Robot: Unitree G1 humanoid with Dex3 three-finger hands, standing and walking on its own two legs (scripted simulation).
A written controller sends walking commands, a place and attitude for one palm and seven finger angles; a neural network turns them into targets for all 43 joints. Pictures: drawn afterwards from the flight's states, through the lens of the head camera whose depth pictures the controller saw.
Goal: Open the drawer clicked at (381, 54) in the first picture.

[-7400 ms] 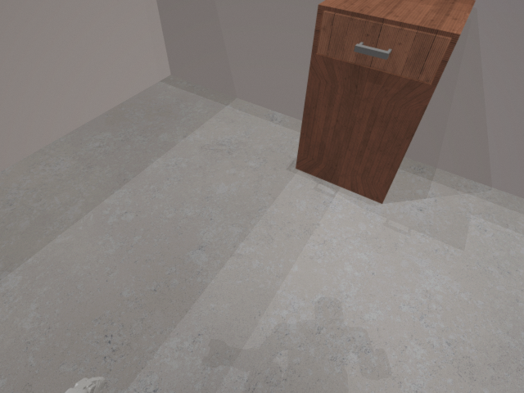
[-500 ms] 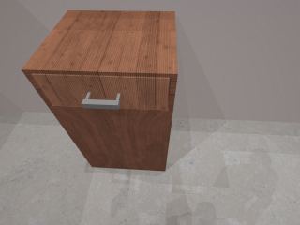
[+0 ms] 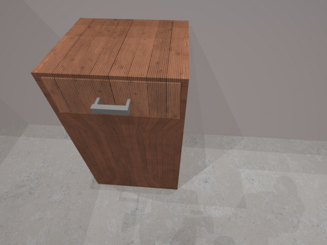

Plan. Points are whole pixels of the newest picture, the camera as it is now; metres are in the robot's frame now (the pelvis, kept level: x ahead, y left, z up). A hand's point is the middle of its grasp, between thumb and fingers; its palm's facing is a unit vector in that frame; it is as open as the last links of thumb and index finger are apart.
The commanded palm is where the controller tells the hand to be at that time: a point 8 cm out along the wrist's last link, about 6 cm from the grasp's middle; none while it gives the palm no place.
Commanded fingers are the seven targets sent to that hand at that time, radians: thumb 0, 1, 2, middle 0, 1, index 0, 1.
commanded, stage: come to a stop and stand still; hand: left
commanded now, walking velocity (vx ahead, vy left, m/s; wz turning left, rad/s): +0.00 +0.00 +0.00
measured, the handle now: (111, 105) +0.55 +0.20 +0.00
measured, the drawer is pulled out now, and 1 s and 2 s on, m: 0.00 0.00 0.00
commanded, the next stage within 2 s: look again from close up in 0.28 s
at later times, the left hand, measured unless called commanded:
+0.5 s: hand out of the picture -0.03 +0.16 -0.16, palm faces +0.02 -0.99 -0.17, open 7.4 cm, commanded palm none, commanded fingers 0.00 0.90 0.90 -0.20 -0.30 -0.20 -0.30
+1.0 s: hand out of the picture +0.03 +0.16 -0.15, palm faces -0.09 -0.97 -0.22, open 7.3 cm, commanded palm +0.13 +0.19 -0.04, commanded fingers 0.00 0.81 0.86 -0.21 -0.36 -0.21 -0.36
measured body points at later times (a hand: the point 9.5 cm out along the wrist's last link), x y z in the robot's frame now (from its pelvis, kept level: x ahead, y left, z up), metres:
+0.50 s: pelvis -0.01 +0.00 +0.02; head -0.01 -0.01 +0.47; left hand -0.03 +0.21 -0.14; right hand -0.05 -0.21 -0.15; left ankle +0.03 +0.09 -0.72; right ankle +0.01 -0.09 -0.72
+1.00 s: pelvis +0.03 +0.00 +0.01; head +0.04 -0.01 +0.46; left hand +0.03 +0.21 -0.13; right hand +0.02 -0.22 -0.14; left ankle +0.03 +0.10 -0.72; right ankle +0.01 -0.09 -0.72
